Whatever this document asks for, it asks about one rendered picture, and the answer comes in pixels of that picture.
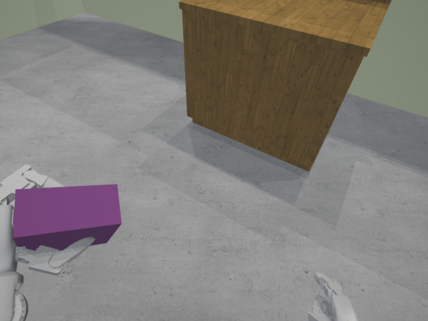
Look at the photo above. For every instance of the sponge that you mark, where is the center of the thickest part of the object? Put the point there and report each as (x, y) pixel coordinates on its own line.
(60, 216)

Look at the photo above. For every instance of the table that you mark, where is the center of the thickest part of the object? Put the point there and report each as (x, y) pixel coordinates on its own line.
(272, 74)

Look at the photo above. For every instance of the right robot hand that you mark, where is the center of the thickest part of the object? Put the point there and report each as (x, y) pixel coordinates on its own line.
(339, 308)

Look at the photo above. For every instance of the robot left forearm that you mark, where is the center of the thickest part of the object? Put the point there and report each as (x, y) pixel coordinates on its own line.
(13, 304)

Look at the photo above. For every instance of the left robot hand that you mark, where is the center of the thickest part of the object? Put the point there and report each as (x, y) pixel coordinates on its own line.
(45, 259)

